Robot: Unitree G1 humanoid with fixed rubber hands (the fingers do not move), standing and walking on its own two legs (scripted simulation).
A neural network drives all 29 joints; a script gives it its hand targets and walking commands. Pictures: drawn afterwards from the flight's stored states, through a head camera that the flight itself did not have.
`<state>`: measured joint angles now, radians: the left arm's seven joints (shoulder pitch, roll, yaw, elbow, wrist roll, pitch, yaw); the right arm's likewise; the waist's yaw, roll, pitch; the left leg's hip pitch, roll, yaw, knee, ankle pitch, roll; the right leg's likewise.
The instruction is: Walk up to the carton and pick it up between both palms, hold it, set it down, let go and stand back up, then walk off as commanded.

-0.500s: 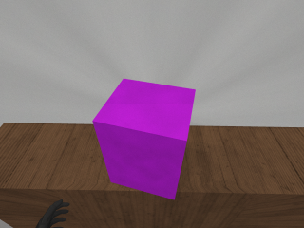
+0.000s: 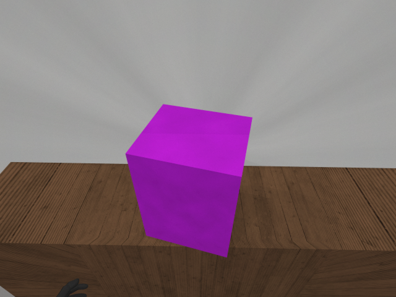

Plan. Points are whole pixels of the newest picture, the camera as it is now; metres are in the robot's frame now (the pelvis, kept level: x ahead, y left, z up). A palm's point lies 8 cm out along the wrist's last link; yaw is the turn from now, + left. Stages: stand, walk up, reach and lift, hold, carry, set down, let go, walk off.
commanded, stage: stand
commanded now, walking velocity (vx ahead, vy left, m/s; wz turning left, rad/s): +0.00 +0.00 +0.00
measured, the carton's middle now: (195, 181) +0.41 -0.01 +0.02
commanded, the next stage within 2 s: walk off in 1.28 s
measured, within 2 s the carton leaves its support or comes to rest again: neither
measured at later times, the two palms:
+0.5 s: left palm out of the picture +0.12 +0.28 -0.07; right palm out of the picture +0.06 -0.28 -0.10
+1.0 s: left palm out of the picture +0.12 +0.27 -0.07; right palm out of the picture +0.05 -0.29 -0.11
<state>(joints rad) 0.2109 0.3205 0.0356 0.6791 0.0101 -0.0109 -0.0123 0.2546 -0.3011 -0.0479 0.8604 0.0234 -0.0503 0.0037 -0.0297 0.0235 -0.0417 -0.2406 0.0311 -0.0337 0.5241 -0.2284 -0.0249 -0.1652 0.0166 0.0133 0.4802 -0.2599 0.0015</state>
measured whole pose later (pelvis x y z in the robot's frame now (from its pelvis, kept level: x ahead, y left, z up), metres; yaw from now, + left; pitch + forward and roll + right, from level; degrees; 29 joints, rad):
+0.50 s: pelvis -0.02 +0.00 +0.00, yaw +0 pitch -5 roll -1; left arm 0.21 0.34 0.04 0.71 0.01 -0.01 -0.01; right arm 0.26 -0.31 -0.05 0.87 0.02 -0.04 0.01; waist -0.03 0.03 -0.01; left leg -0.24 0.03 -0.03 0.51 -0.19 -0.02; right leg -0.17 0.02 0.01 0.48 -0.23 0.00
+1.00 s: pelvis -0.02 -0.01 +0.00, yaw +0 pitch -4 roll -1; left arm 0.21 0.32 0.04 0.72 0.01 -0.01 -0.01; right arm 0.25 -0.32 -0.05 0.89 0.02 -0.04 0.01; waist -0.03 0.03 0.01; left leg -0.24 0.03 -0.03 0.49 -0.18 -0.02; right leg -0.18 0.02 0.01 0.48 -0.23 0.00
